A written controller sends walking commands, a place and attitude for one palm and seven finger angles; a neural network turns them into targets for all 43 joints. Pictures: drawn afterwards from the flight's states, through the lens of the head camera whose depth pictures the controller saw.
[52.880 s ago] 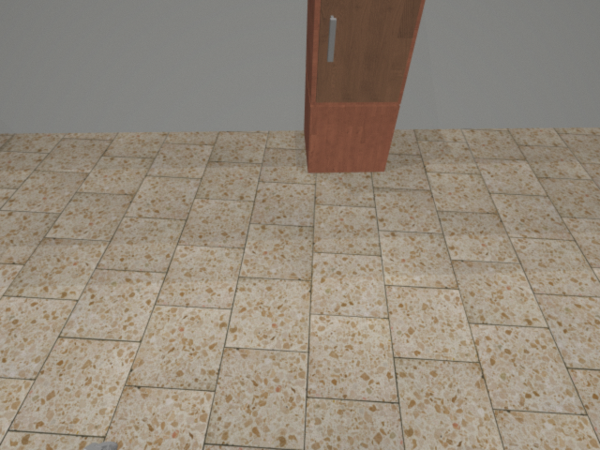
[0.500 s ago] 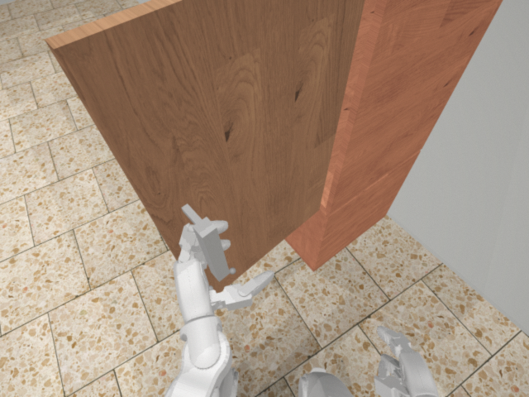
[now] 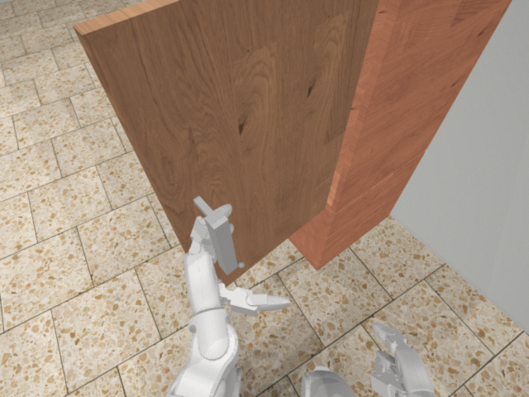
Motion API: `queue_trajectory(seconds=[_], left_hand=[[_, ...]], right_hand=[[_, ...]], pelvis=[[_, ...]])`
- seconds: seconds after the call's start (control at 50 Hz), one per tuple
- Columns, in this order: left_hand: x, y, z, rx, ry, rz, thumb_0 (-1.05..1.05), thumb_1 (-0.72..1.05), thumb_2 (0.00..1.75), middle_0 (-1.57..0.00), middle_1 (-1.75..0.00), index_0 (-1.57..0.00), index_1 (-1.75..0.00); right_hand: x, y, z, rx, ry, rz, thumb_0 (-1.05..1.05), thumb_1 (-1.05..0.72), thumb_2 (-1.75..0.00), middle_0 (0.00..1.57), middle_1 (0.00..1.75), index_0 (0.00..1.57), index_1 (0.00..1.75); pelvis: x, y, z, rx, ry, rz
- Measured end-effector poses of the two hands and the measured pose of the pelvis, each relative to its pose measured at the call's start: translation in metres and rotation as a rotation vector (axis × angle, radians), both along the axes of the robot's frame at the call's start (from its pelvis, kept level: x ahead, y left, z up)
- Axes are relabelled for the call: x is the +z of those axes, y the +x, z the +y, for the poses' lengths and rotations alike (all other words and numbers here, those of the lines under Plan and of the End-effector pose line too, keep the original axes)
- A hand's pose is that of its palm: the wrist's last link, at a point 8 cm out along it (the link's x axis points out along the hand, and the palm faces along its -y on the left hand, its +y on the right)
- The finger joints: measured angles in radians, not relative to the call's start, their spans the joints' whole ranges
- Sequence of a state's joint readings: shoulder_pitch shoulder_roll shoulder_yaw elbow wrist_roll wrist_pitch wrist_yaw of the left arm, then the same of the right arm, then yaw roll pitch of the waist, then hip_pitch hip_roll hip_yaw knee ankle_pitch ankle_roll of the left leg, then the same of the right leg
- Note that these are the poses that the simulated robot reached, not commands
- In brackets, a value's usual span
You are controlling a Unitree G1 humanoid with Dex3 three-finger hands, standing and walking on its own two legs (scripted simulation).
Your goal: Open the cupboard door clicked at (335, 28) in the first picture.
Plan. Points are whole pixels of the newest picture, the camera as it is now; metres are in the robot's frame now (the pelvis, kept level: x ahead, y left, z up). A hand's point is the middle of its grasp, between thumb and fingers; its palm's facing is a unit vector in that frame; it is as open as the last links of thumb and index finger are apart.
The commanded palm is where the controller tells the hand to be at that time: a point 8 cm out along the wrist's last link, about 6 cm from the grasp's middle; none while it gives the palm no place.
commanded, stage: slide the hand sideways off the handle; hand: left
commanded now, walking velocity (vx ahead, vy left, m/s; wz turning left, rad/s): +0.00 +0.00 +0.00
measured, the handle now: (215, 236) +0.35 +0.10 +0.04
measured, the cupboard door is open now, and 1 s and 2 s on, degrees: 94 98 98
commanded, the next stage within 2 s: draw the hand back to the body in 1.18 s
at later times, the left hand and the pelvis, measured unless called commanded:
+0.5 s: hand (234, 302) +0.25 +0.06 +0.03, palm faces -0.10 -0.99 +0.02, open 16.1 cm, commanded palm +0.22 +0.12 +0.03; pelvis +0.01 +0.02 -0.01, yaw -2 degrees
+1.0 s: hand (202, 334) +0.21 +0.10 +0.03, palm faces -0.07 -1.00 -0.01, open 16.2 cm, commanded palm +0.18 +0.16 +0.03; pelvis +0.01 +0.00 -0.02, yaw -1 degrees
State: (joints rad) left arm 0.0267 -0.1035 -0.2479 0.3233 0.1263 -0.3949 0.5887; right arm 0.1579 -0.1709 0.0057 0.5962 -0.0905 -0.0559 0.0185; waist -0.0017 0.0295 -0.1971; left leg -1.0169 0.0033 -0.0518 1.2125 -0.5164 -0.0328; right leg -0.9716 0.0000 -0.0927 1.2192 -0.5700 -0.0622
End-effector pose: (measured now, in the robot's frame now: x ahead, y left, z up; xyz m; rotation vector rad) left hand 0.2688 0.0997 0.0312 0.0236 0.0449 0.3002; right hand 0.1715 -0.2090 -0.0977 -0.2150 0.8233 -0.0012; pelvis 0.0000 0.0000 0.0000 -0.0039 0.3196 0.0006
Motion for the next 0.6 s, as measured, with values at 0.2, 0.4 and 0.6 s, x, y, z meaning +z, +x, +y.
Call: queue_trajectory(seconds=[0.2,0.4,0.6], left_hand=[[-0.003,-0.012,0.009,-0.464,-0.026,-0.039,-0.01,-0.5,0.3,-0.25,-0.4,-0.19,-0.42],[-0.001,-0.021,0.005,-0.417,-0.059,-0.03,-0.01,-0.5,0.3,-0.17,-0.34,-0.19,-0.33],[0.0,-0.048,0.025,-0.381,-0.046,-0.007,-0.01,-0.5,0.3,-0.16,-0.32,-0.19,-0.32]], right_hand=[[-0.001,-0.009,-0.007,-0.055,-0.002,-0.014,0.01,-0.91,-0.9,0.2,0.3,0.2,0.3],[0.004,-0.014,-0.002,-0.081,0.003,-0.009,0.01,-0.91,-0.9,0.2,0.3,0.2,0.3],[0.005,0.005,0.009,-0.055,0.024,-0.035,0.01,-0.91,-0.9,0.2,0.3,0.2,0.3]], pelvis=[[-0.008,-0.005,0.009,-0.002,-0.006,-0.008],[-0.009,0.001,0.017,-0.027,0.002,0.005],[-0.011,0.009,0.018,-0.023,-0.002,0.013]])
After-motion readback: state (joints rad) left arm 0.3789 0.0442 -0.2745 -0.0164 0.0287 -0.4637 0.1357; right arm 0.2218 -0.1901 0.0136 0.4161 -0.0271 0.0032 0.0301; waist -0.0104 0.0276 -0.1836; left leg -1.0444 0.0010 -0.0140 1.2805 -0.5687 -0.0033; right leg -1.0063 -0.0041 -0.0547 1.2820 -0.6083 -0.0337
